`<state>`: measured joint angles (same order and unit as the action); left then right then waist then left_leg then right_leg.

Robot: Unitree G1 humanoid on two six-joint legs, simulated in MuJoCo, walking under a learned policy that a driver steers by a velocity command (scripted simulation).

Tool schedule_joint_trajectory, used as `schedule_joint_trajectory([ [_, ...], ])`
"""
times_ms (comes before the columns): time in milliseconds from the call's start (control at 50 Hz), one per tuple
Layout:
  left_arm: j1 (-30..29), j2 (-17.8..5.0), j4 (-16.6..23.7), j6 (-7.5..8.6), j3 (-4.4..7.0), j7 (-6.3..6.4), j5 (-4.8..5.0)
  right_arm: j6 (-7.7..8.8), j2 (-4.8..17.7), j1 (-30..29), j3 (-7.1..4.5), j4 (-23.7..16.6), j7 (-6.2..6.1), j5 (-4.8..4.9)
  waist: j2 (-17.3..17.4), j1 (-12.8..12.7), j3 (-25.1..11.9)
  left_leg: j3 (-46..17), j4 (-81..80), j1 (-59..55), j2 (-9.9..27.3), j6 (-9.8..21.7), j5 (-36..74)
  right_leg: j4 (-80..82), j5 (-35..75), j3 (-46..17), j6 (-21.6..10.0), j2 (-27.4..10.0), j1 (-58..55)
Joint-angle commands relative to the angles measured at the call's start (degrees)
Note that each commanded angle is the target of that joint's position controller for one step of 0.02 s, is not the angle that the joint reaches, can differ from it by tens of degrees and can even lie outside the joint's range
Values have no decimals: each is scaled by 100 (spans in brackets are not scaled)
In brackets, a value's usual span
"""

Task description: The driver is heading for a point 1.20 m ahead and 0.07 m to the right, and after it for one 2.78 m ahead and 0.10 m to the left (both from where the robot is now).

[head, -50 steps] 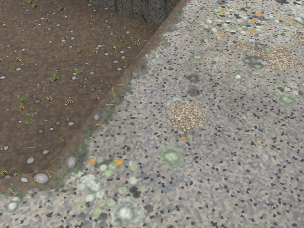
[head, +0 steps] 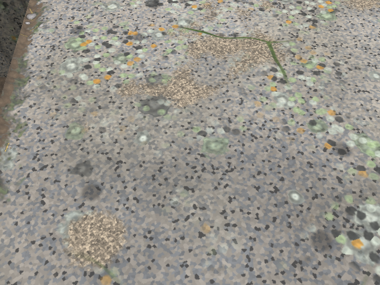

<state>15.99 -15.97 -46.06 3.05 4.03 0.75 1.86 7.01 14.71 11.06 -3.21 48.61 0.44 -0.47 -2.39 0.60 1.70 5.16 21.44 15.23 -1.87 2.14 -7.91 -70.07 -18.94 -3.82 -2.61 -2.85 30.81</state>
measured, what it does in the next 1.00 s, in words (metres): walks ahead: right foot, then left foot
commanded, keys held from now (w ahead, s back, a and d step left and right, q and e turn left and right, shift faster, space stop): w+e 0.20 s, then w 0.80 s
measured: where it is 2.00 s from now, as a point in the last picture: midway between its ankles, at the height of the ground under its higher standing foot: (243, 147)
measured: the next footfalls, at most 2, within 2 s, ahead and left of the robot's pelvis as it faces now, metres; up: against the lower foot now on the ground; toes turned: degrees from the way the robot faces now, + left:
right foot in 0.34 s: +0.33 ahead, -0.19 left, +0.00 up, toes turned -14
left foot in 0.88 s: +0.69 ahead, -0.03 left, +0.00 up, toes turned -11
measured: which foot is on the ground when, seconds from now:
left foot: down 0.00-0.36, up 0.38-0.86, down 0.88-1.00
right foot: up 0.00-0.32, down 0.34-0.90, up 0.92-1.00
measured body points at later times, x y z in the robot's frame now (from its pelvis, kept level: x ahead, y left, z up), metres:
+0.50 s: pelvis +0.27 -0.09 +0.00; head +0.30 -0.11 +0.45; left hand +0.44 +0.14 -0.10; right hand +0.30 -0.38 -0.13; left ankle +0.25 +0.08 -0.64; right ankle +0.29 -0.18 -0.74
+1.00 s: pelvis +0.56 -0.09 -0.01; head +0.60 -0.09 +0.44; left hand +0.67 +0.17 -0.14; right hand +0.64 -0.38 -0.12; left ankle +0.65 -0.02 -0.74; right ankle +0.39 -0.20 -0.64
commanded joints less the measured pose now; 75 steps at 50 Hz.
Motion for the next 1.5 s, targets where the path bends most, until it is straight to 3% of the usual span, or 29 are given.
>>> schedule_joint_trajectory([
  [20,261,-58,446,-68,20,-5,-15,130,586,-101,-148,-180,24,27,597,-147,-77,-1252,-1453,-379,1703,1043,472,170,383,-258,23,-571,722],
  [160,-943,-69,971,31,-49,-221,-55,8,971,187,-235,-64,-36,48,442,208,78,28,-1354,-905,1568,838,1149,2317,2162,183,62,-474,894],
  [280,-1538,-183,1426,14,-40,-373,-61,-216,1257,693,-290,151,-22,222,564,287,247,199,-802,-1799,1929,653,1837,3338,1015,637,-272,-88,553],
  [320,-544,-513,1207,23,156,-352,-98,-297,1342,543,-282,162,-40,231,653,-400,-363,528,629,-1711,1758,464,3692,3844,1031,968,-541,409,-1002],
  [340,469,-900,894,7,359,-281,-88,-300,1140,629,-194,138,-68,166,499,-826,-941,702,1940,-911,1494,263,3562,3835,1334,828,-710,514,-2638],
  [360,1188,-1651,789,-20,534,-176,-131,-204,598,965,5,-116,-23,-15,-788,-790,-1690,767,4289,1393,890,-119,636,3872,1267,-1665,-1452,-1071,-4886],
  [380,1253,-1586,829,18,454,-192,-91,-7,494,1100,78,-71,52,84,-1118,-622,-2609,-394,5608,2448,173,-209,-2536,5055,814,-4167,-2117,-2012,-5462],
  [400,1062,-1138,819,77,302,-251,-151,80,988,505,-73,-182,101,346,-492,-775,-2059,-874,5928,2990,486,-101,-2224,5196,920,-3480,-1770,-1854,-5072],
  [420,680,-937,834,101,240,-260,-145,100,903,151,-43,-311,96,389,-415,-620,-1338,-768,5677,3089,729,-7,-1773,5159,1339,-2522,-1536,-1620,-4223],
  [440,212,-714,876,118,166,-273,-130,72,838,58,-41,-279,50,264,-23,-382,-897,-759,5235,2834,974,-8,-1335,5239,1792,-1828,-1349,-1348,-3351],
  [480,-227,-456,931,180,87,-276,-181,-89,770,325,-83,-169,33,157,-177,-7,-652,-836,4708,2089,1190,-45,-824,5636,2019,-1170,-1205,-1010,-2365],
  [540,-156,-580,781,307,119,-235,-188,-252,586,346,-74,-152,2,101,-35,125,-439,-777,4207,2124,1144,-203,-292,6022,2508,-715,-1290,-922,-2080],
  [680,416,-733,354,251,143,-62,-141,-176,338,-907,24,-502,81,92,-103,-313,83,-580,1761,2395,841,-283,1517,6235,2070,-66,-999,-727,-2430],
  [800,703,-865,-11,155,203,-12,-65,-85,476,-1418,30,-793,262,130,-190,-385,294,-600,931,2465,660,59,903,5780,2224,-219,-861,-1188,-3354],
  [840,567,-940,-37,103,223,7,-71,-60,620,-1075,-26,-731,281,122,-294,-163,66,-429,836,1849,466,223,488,5367,3228,-183,-727,-1187,-3519],
  [880,432,-841,-18,36,159,23,-118,-66,1004,349,-237,-319,208,90,-198,534,-849,-179,828,-247,182,513,572,3613,4555,211,-448,-678,-3071],
  [900,629,-544,85,30,24,36,-245,-90,1449,1319,-334,-172,147,39,631,767,-1736,-1579,911,-1985,1350,890,673,1660,2679,486,-221,-262,-1846],
  [920,1481,136,72,161,-146,-42,-142,-90,1688,1517,-377,-54,204,14,2293,265,-2383,-4517,-6,-3672,2406,1805,-782,-124,-1308,46,107,804,357],
  [940,1034,-526,7,278,-34,-66,-36,-77,1111,1348,-231,-120,210,136,1534,536,-2054,-4673,-431,-3503,2266,1558,-1543,-711,-1375,-576,15,498,1001],
  [960,422,-768,188,339,34,-86,68,-78,903,923,-170,-199,182,141,1122,503,-1261,-3751,-482,-2761,2118,1286,-1340,-683,-828,-388,-63,200,1319],
  [1000,-55,-681,289,332,46,-17,-92,-87,695,241,-98,-325,183,46,431,171,-532,-2652,-719,-1246,1736,1116,-97,-39,50,-142,-45,-310,885],
  [1080,226,-381,235,121,32,6,-122,0,672,254,-78,-205,164,25,657,-149,-385,-1758,-1218,-522,1454,1204,846,618,505,-58,100,-547,417],
  [1240,-1221,-128,604,185,-62,-76,-139,-140,908,851,-110,70,-13,113,553,289,31,-883,-1422,-927,1181,926,1188,3120,2467,286,283,-366,781],
  [1340,-1914,-164,882,270,-88,-256,-75,-281,987,1235,-136,296,-37,147,607,481,265,-999,-1088,-1727,1554,917,1234,3883,2133,357,134,-176,915],
  [1400,-1612,-373,870,314,-18,-326,-87,-351,1113,1059,-189,310,-82,171,755,163,49,-1008,-546,-2057,1696,762,2313,4120,1528,444,-117,14,309],
  [1440,-205,-781,454,321,204,-259,-134,-396,1013,886,-143,253,-94,156,663,-560,-835,-713,1085,-1542,1251,512,3503,4279,1678,612,-425,240,-1860],
  [1460,876,-1228,282,303,325,-181,-214,-377,723,937,-14,104,-89,27,-38,-908,-1744,-499,2938,-238,860,305,1764,4093,1805,-648,-807,-911,-3742],
  [1480,1011,-1489,181,283,361,-211,-218,-256,-5,1740,183,108,-32,90,-1530,-463,-2416,-671,4776,2010,-165,18,-2328,4731,638,-3277,-1616,-2131,-5481],
  [1500,996,-890,244,288,217,-198,-185,-163,709,1325,20,184,-10,237,-806,-755,-2148,-1408,5366,2564,105,96,-2486,5102,-19,-3422,-1363,-2017,-5173],
])
Keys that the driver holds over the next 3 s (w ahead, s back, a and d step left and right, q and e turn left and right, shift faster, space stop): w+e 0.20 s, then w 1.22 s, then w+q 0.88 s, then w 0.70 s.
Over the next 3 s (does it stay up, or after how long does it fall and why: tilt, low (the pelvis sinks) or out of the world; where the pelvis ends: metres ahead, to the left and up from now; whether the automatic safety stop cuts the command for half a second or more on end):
stays up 1.64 -0.09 -0.01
